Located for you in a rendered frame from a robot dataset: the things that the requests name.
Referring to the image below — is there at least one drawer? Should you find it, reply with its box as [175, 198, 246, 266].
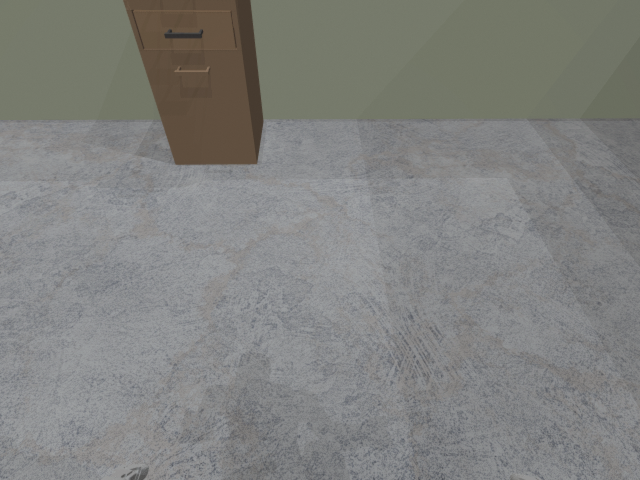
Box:
[133, 10, 237, 49]

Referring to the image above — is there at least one cabinet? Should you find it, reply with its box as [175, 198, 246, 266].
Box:
[123, 0, 264, 165]

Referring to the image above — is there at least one handle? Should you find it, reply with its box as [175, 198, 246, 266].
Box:
[174, 70, 209, 76]
[164, 29, 203, 38]

